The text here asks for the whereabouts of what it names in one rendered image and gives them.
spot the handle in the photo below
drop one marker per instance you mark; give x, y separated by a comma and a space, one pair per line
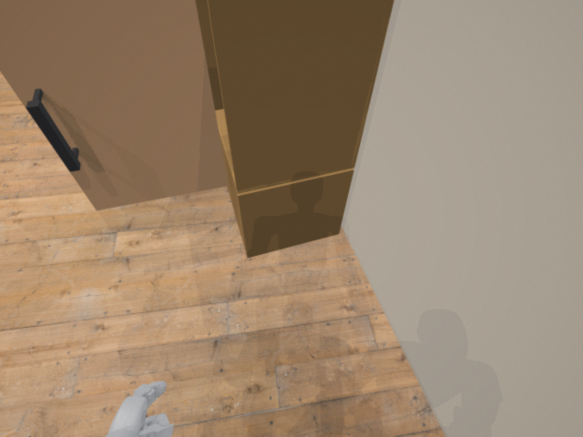
47, 125

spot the cupboard door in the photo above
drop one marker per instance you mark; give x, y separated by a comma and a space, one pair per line
127, 83

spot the left robot hand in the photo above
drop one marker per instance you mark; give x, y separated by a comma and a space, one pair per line
132, 412

